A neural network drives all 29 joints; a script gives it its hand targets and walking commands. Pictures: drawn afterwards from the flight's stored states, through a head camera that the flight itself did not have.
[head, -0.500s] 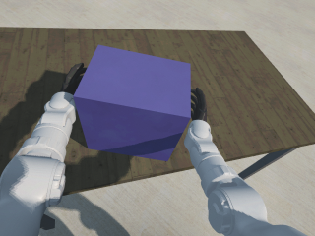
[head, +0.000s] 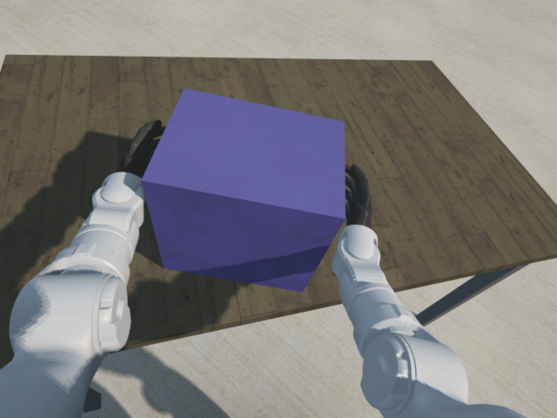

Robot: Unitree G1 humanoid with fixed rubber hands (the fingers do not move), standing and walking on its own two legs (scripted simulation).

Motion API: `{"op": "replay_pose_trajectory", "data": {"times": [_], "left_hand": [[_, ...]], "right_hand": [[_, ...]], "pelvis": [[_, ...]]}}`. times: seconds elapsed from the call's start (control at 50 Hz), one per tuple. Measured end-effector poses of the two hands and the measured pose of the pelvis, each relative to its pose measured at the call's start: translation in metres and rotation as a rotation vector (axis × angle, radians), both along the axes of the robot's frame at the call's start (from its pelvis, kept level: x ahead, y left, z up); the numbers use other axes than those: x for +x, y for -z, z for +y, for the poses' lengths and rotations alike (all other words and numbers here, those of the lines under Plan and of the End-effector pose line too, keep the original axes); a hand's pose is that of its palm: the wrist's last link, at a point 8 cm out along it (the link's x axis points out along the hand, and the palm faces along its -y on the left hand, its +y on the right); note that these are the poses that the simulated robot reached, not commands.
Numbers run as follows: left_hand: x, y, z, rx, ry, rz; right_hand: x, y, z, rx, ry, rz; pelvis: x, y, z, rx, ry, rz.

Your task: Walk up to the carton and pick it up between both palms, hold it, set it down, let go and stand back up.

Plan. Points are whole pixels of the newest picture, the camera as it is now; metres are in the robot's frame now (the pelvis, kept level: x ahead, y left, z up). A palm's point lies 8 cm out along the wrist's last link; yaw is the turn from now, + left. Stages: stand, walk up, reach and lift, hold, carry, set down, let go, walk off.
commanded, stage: reach and lift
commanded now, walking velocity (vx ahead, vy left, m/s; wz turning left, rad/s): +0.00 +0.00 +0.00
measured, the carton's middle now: (248, 199) +0.45 -0.03 +0.03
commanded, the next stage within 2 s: none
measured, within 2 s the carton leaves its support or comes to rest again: leaves its support in 0.60 s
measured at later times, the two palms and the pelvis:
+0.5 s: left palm (135, 174) +0.47 +0.13 +0.07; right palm (357, 225) +0.36 -0.18 +0.05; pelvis +0.01 +0.00 +0.00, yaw +0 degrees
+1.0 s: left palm (142, 185) +0.44 +0.12 +0.08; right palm (369, 232) +0.35 -0.20 +0.06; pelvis -0.01 -0.01 +0.01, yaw +0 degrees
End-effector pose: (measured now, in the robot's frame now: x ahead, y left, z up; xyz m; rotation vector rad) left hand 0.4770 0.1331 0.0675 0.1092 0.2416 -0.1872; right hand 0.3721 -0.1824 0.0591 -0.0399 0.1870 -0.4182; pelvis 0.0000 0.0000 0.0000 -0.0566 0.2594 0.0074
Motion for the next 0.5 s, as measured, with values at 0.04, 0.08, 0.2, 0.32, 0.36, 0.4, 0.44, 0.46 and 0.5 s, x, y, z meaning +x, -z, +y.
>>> {"op": "replay_pose_trajectory", "data": {"times": [0.04,0.08,0.2,0.32,0.36,0.4,0.44,0.46,0.5], "left_hand": [[-0.0001,0.0000,-0.0005,-0.004,0.005,0.000],[0.0002,0.0001,-0.0011,-0.002,0.010,0.000],[0.0014,0.0015,-0.0019,-0.002,0.016,0.000],[0.0006,0.0016,-0.0020,-0.004,0.013,-0.008],[-0.0001,0.0014,-0.0018,-0.005,0.012,-0.013],[-0.0011,0.0009,-0.0015,-0.006,0.011,-0.020],[-0.0024,0.0003,-0.0012,-0.008,0.009,-0.028],[-0.0032,0.0000,-0.0010,-0.009,0.009,-0.033],[-0.0050,-0.0010,-0.0005,-0.010,0.008,-0.044]], "right_hand": [[-0.0015,0.0002,-0.0003,-0.003,0.000,-0.003],[-0.0027,0.0009,-0.0008,0.000,0.000,-0.007],[-0.0032,0.0030,-0.0016,0.011,0.000,-0.013],[-0.0043,0.0046,-0.0012,0.024,0.006,-0.033],[-0.0050,0.0050,-0.0010,0.027,0.007,-0.043],[-0.0060,0.0052,-0.0008,0.027,0.007,-0.055],[-0.0071,0.0051,-0.0005,0.027,0.006,-0.067],[-0.0078,0.0050,-0.0004,0.025,0.004,-0.074],[-0.0093,0.0047,-0.0001,0.023,0.002,-0.088]], "pelvis": [[0.0024,-0.0007,0.0014,-0.001,-0.001,-0.008],[0.0045,-0.0013,0.0026,-0.003,-0.001,-0.016],[0.0087,-0.0026,0.0039,-0.004,-0.003,-0.029],[0.0106,-0.0034,0.0032,-0.002,-0.003,-0.031],[0.0108,-0.0037,0.0029,-0.002,-0.003,-0.031],[0.0108,-0.0040,0.0026,-0.001,-0.003,-0.031],[0.0105,-0.0043,0.0022,-0.001,-0.003,-0.030],[0.0103,-0.0045,0.0019,0.000,-0.003,-0.029],[0.0096,-0.0048,0.0014,0.000,-0.003,-0.029]]}}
